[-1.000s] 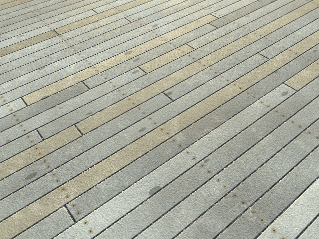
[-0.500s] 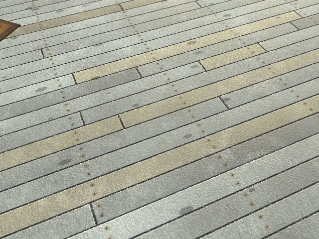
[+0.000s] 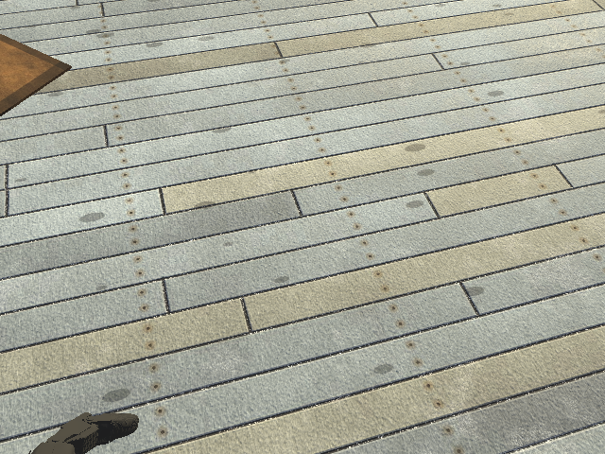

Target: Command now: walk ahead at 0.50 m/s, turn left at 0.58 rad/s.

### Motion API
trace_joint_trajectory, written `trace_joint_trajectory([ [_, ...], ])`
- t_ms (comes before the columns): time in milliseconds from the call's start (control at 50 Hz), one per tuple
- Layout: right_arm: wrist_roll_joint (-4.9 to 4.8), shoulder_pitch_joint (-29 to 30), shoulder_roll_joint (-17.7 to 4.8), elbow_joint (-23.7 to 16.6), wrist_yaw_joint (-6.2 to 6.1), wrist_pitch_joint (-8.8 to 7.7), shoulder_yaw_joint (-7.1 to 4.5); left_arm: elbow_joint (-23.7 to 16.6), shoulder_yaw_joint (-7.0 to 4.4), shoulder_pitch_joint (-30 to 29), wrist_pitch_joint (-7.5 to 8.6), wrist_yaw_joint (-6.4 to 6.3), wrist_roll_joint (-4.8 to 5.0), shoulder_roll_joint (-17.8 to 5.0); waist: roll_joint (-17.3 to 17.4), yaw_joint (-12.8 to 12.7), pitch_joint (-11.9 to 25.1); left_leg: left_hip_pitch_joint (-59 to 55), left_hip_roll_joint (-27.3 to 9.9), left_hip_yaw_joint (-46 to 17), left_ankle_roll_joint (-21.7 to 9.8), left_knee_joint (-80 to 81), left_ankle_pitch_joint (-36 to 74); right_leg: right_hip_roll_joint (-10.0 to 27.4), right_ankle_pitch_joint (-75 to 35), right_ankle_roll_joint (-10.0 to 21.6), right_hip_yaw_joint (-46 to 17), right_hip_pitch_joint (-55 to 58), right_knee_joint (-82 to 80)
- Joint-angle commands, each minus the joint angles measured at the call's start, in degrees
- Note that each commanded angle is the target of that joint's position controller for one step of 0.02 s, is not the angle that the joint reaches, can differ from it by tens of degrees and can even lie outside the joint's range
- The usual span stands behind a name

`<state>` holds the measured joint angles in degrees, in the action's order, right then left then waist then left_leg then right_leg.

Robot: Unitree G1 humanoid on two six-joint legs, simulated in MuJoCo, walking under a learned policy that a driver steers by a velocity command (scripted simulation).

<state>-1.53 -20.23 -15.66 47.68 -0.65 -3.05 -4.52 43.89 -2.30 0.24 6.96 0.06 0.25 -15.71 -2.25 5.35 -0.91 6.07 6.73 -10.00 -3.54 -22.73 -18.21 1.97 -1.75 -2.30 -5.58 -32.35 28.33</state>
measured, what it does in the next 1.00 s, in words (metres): walks ahead, turning left: right foot, then left foot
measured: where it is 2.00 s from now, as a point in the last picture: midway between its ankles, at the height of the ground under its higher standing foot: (179, 235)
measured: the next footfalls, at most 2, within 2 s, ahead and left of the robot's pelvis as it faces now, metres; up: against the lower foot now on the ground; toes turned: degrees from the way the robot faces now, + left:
right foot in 0.06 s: +0.21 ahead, -0.14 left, +0.00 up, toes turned +6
left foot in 0.58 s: +0.43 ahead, +0.18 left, +0.00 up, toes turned +24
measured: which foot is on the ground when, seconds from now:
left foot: down 0.00-0.06, up 0.08-0.56, down 0.58-1.00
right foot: up 0.00-0.04, down 0.06-0.60, up 0.62-1.00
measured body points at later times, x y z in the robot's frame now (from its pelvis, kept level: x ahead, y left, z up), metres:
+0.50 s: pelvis +0.26 +0.00 +0.00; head +0.29 +0.02 +0.44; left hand +0.18 +0.28 -0.13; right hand +0.54 -0.15 -0.08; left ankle +0.38 +0.18 -0.70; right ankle +0.17 -0.14 -0.74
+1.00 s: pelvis +0.51 +0.13 +0.00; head +0.53 +0.15 +0.45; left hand +0.57 +0.43 -0.10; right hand +0.70 -0.09 -0.10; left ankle +0.39 +0.16 -0.74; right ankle +0.76 +0.08 -0.69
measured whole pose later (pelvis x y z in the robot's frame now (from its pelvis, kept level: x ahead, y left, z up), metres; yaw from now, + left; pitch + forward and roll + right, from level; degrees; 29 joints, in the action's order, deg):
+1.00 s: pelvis +0.51 +0.13 +0.00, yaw +27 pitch +2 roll +1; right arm -0.2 -18.1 -15.7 42.6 0.4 -4.3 -3.0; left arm 42.6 -2.0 6.5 4.9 1.9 0.9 -16.0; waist -3.1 3.3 -1.0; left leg 0.2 5.8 -1.8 -4.1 -14.6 -15.8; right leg 5.1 -6.7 -0.3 -1.0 -37.8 35.1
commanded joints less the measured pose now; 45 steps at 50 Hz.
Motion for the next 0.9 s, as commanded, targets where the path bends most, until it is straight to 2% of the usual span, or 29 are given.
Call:
trace_joint_trajectory([
  [20, 0.21, 0.82, -8.22, -3.49, -0.65, 0.01, -1.93, -4.05, -2.32, -0.21, 1.73, 0.47, 0.46, -7.66, 9.60, -4.16, 1.91, 1.85, -14.50, -14.28, -7.12, -0.01, 12.04, -1.25, 5.03, 2.00, 0.92, 9.95, -2.71],
  [40, 0.36, 1.30, -6.86, -4.08, -0.60, 0.09, -1.44, -2.74, -3.08, 5.06, 2.01, 0.25, 0.14, -8.94, 9.33, -6.86, 4.48, 2.59, -12.21, -13.25, -5.64, -4.79, 14.73, -0.97, 5.54, 3.68, 1.64, 17.46, -4.90],
  [60, 0.98, 1.65, -3.72, -5.10, -0.27, -0.16, -0.25, -1.79, -3.91, 13.18, 2.24, -0.14, -0.83, -11.50, 6.06, -10.54, 11.55, 7.99, -8.98, -9.56, -3.77, -18.18, 12.01, 6.24, 7.40, 7.12, -4.29, 31.21, -3.20],
  [80, -0.34, -5.41, -0.01, -6.58, -0.07, -0.79, 0.87, -0.29, -5.41, 20.86, 1.46, -0.44, -1.77, -16.78, -9.92, -9.24, 20.50, 27.52, -0.47, -0.57, 0.77, -37.49, -5.11, 19.81, 17.86, 16.27, -27.25, 53.07, -5.91],
  [100, -1.12, -6.78, -3.96, -6.66, -0.15, -0.96, 0.61, 0.23, -4.77, 21.36, 0.86, 0.05, -0.48, -13.25, -14.69, -9.01, 20.08, 37.80, -3.63, -0.21, 1.39, -48.12, -15.74, 23.91, 30.14, 17.93, -40.60, 54.33, -10.56],
  [120, -1.14, -2.31, -8.91, -6.52, -0.24, -0.63, -0.69, -1.21, -3.43, 18.09, 0.54, 0.04, -0.16, -8.26, -7.15, -10.11, 11.78, 40.82, -6.47, -0.80, 1.63, -52.13, -10.80, 21.27, 32.00, 15.01, -32.54, 47.40, -11.58],
  [140, -0.48, 1.31, -9.04, -7.21, -0.40, -0.21, -0.92, -1.81, -2.85, 15.01, 0.05, -0.02, -0.42, -6.77, -2.82, -9.56, 6.78, 39.71, -8.57, 1.37, 2.06, -52.01, -6.14, 18.56, 25.07, 12.72, -23.59, 40.10, -12.06],
  [160, 0.35, 3.78, -8.10, -7.83, -0.37, -0.03, -1.05, -1.58, -2.32, 12.68, -0.25, 0.11, -0.63, -5.21, -0.89, -8.69, 2.40, 38.05, -10.04, 1.80, 2.11, -48.80, -2.88, 15.15, 18.05, 11.39, -16.66, 33.45, -13.93],
  [180, 0.20, 3.36, -7.05, -8.42, -0.07, 0.23, -1.22, -1.26, -2.09, 11.62, -0.23, 0.04, -1.14, -4.97, -3.92, -6.90, 1.37, 35.67, -11.75, 1.86, 2.22, -47.01, -0.56, 14.23, 13.95, 11.23, -12.87, 29.72, -15.12],
  [200, -0.08, 2.85, -5.84, -8.42, 0.25, 0.55, -1.07, -0.96, -2.14, 11.52, -0.10, 0.12, -1.13, -4.73, -4.23, -6.55, 0.78, 33.68, -12.64, 2.71, 2.44, -45.71, 0.26, 12.93, 10.51, 11.20, -9.10, 27.46, -16.36],
  [260, -0.17, 4.82, -3.61, -10.49, 0.52, 1.41, -0.63, 0.29, -2.92, 11.98, 0.44, 0.15, -0.65, -6.58, -3.45, -6.09, -0.22, 35.10, -13.80, 3.95, 3.28, -41.68, 3.52, 13.49, 5.79, 13.33, -3.42, 25.60, -19.70],
  [280, 0.21, 5.81, -3.62, -10.75, 0.56, 1.45, -0.67, 0.69, -2.95, 12.89, 0.54, 0.13, -0.49, -6.12, -2.00, -6.62, -0.58, 36.22, -13.65, 3.92, 3.36, -40.21, 5.01, 12.50, -0.35, 12.84, -0.02, 26.70, -19.14],
  [300, 0.08, 6.62, -2.94, -11.69, 0.72, 1.41, -0.45, 1.08, -3.32, 12.88, 0.36, 0.08, -0.58, -7.56, -3.17, -6.20, -0.13, 37.05, -13.75, 4.19, 3.63, -36.90, 7.59, 13.33, -0.65, 13.17, 0.96, 27.68, -19.51],
  [340, 0.03, 9.25, -3.12, -12.49, 1.28, 1.08, -0.37, 1.31, -3.54, 13.02, 0.04, -0.15, -0.51, -8.05, -1.81, -7.11, -0.30, 36.47, -13.60, 5.08, 3.42, -30.76, 13.80, 12.57, -2.83, 12.41, 4.98, 28.73, -19.85],
  [400, 0.20, 14.86, -1.78, -14.33, 2.48, 0.70, 0.27, 1.94, -3.80, 14.58, -0.64, -0.50, -0.20, -9.43, -1.21, -9.11, -1.65, 33.99, -12.76, 8.36, 2.72, -21.71, 19.51, 12.22, -3.20, 11.35, 9.88, 29.76, -19.71],
  [480, -0.06, 20.28, -2.20, -17.26, 3.79, 0.76, 0.29, 3.26, -4.30, 17.38, -1.91, -0.60, 0.81, -11.09, -1.08, -10.12, -3.82, 33.62, -11.46, 11.34, 0.72, -15.43, 16.19, 14.28, -7.15, 10.13, 12.93, 35.30, -17.61],
  [540, 0.30, 17.03, -5.05, -17.79, 4.13, 1.18, -1.15, 3.09, -5.03, 16.96, -3.03, -1.04, 1.45, -13.61, -3.63, -6.35, -0.12, 24.47, -6.57, 15.70, -2.68, -13.72, 7.67, 14.52, -32.24, 8.51, 16.16, 38.02, -7.26],
  [560, 0.23, 10.77, -7.14, -16.39, 3.97, 1.38, -2.38, 2.90, -5.17, 16.47, -3.51, -1.27, 1.59, -14.19, -3.62, -2.50, 3.43, 16.27, -4.05, 16.95, -4.39, -11.96, 7.08, 13.65, -38.86, 7.72, 17.41, 37.01, 1.70],
  [580, 0.10, 0.78, -10.28, -13.66, 3.20, 1.66, -4.25, 2.52, -4.71, 15.98, -3.65, -1.53, 1.60, -13.28, -1.84, 2.78, 8.44, 1.07, -2.30, 16.15, -6.71, -8.20, 11.12, 11.54, -35.40, 5.74, 18.85, 30.02, 14.58],
  [600, -0.16, -5.77, -15.18, -12.10, 1.81, 2.20, -5.53, 1.06, -2.91, 18.05, -3.19, -1.33, -1.03, -8.07, 9.17, 3.05, 13.49, -16.90, -13.75, -1.09, -10.53, -8.99, 14.17, 7.92, 0.86, 3.25, 18.40, 12.33, 33.44],
  [620, -0.05, -2.83, -19.24, -14.19, 2.11, 1.22, -5.41, -2.74, -1.09, 20.32, -1.12, -0.60, -0.95, -3.88, 18.61, -2.32, 21.64, -30.10, -25.95, -36.38, -22.46, 1.36, 0.17, -4.03, 37.33, 1.01, 7.94, -8.44, 50.74],
  [640, 0.38, -3.98, -13.81, -14.19, 2.55, 0.47, -3.92, -3.56, -2.32, 13.29, 0.76, 0.25, 1.35, -9.62, 9.76, 1.95, 20.50, -29.13, -25.45, -35.07, -19.56, 5.79, -2.82, -1.11, 33.76, 2.00, -0.34, -15.18, 53.59],
  [660, 0.55, -2.02, -11.34, -13.50, 2.59, -0.19, -3.10, -4.85, -2.29, 10.38, 1.54, 0.61, 2.46, -9.92, 8.46, 0.97, 12.61, -22.38, -23.65, -26.52, -17.12, 5.93, 0.49, 1.03, 28.52, 3.15, 0.64, -17.40, 50.46],
  [680, 0.35, 1.69, -9.83, -13.79, 2.61, -0.55, -2.48, -4.07, -2.12, 10.46, 1.72, 0.16, 1.21, -9.18, 2.42, -1.99, 7.70, -12.74, -20.80, -19.63, -14.82, 5.86, 7.98, 3.49, 24.18, 3.16, 0.69, -13.59, 45.10],
  [700, 0.67, 5.41, -8.27, -14.38, 2.46, -0.57, -1.93, -3.59, -2.53, 10.98, 1.31, -0.26, -0.30, -9.35, 1.99, -4.40, 5.51, -5.81, -18.78, -15.23, -13.45, 6.93, 12.54, 5.03, 21.29, 2.66, 0.73, -9.52, 40.28],
  [720, 1.33, 7.11, -8.11, -15.19, 2.28, -0.68, -1.72, -3.66, -2.74, 12.15, 0.61, -0.13, -0.56, -9.62, 4.35, -6.09, 4.63, -0.77, -17.85, -13.74, -13.76, 8.04, 17.75, 5.69, 20.03, 2.08, 0.44, -5.75, 38.85],
  [760, 1.21, 7.88, -7.59, -14.50, 1.80, -1.07, -1.48, -3.00, -2.59, 14.00, -0.64, 0.04, -0.89, -8.31, 4.16, -7.39, 4.46, 3.53, -16.94, -9.39, -14.05, 9.43, 24.05, 5.89, 18.21, 0.38, 1.70, -3.25, 35.02],
  [820, 1.30, 5.23, -7.93, -12.03, 0.84, -1.54, -1.27, -3.55, -1.55, 10.10, -1.49, 0.14, -0.96, -5.51, 4.62, -5.62, 2.38, 5.20, -15.24, -2.41, -12.48, 11.07, 29.08, 6.03, 8.32, -1.16, 3.44, -4.67, 25.78],
  [900, 1.31, 2.39, -8.49, -9.45, 0.59, -1.76, -0.91, -4.75, -0.68, 3.37, -1.20, 0.97, 0.18, -4.08, 5.91, -2.04, 0.12, 4.32, -13.99, 2.85, -8.98, 12.43, 21.80, 4.37, -6.85, 0.36, 4.82, -2.46, 11.42],
])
